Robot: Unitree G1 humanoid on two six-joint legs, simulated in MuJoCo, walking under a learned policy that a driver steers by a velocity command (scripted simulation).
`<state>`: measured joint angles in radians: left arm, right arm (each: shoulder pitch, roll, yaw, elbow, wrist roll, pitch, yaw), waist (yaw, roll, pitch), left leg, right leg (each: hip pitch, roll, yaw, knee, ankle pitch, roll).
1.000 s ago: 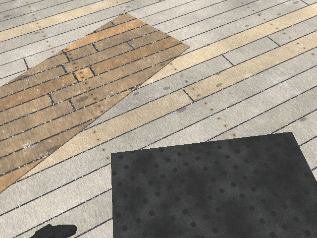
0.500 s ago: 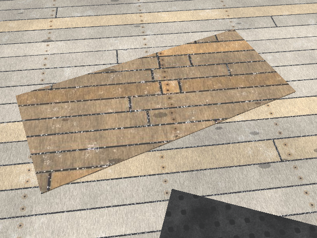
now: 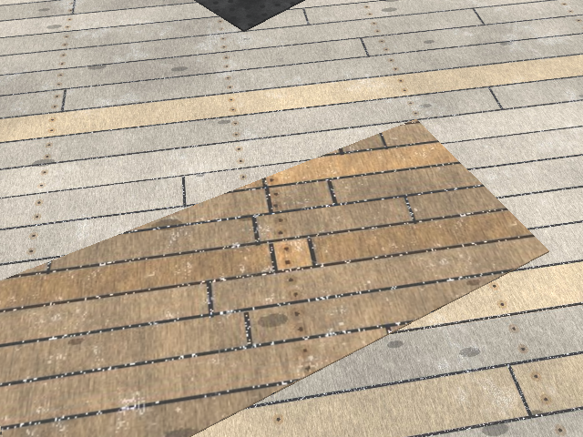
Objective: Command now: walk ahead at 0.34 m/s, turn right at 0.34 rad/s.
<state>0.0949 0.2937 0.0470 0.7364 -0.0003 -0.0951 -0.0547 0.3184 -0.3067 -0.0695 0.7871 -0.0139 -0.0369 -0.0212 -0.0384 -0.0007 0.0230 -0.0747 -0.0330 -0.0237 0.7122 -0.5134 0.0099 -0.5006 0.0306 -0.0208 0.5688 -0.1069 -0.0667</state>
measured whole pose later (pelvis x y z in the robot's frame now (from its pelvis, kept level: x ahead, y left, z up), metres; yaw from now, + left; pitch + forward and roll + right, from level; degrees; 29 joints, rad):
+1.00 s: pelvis +0.17 -0.02 +0.02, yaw -25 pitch -1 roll +0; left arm 0.20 0.24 0.03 0.72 0.03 0.03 0.00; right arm 0.20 -0.27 -0.03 0.79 -0.02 0.00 -0.01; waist -0.03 0.04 0.03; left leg -0.26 0.04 -0.03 0.49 -0.20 -0.06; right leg -0.21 0.03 0.04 0.52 -0.29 -0.01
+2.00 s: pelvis +0.31 -0.02 +0.03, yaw -24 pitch +0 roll -1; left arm 0.21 0.29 0.07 0.90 -0.02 -0.08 0.00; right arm 0.39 -0.22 -0.03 1.06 0.00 -0.10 0.02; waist -0.05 -0.03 0.00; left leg -0.04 -0.03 0.03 0.29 -0.25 0.06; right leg -0.52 -0.07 0.00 1.02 -0.21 -0.04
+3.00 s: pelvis +0.85 -0.21 +0.02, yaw -6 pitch +1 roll -1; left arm 0.17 0.29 0.05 0.86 -0.01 -0.12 0.00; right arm 0.23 -0.27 -0.08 0.77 0.01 -0.06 0.03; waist -0.01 -0.01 0.06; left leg -0.32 -0.09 0.00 0.46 -0.16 0.10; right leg -0.47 -0.08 0.04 1.17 -0.35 -0.01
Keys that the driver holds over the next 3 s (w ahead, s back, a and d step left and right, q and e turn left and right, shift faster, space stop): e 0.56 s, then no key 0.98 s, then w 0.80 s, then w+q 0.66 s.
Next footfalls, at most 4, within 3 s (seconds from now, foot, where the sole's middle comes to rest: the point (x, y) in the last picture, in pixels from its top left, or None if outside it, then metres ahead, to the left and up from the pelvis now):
0.50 left None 0.30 0.09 -0.76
0.88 right None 0.15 -0.13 -0.76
2.30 right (424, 377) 0.58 -0.29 -0.76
2.84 left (352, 251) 0.94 -0.16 -0.76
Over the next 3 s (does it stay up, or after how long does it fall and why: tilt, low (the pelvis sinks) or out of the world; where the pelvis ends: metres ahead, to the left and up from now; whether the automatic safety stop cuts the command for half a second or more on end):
stays up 0.85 -0.21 0.02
